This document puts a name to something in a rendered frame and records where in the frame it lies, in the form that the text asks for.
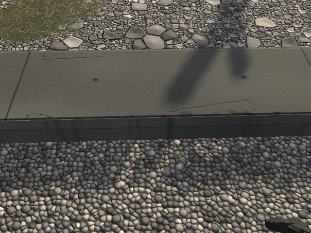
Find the right robot hand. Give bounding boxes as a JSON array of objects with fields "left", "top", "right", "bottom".
[{"left": 264, "top": 217, "right": 311, "bottom": 233}]

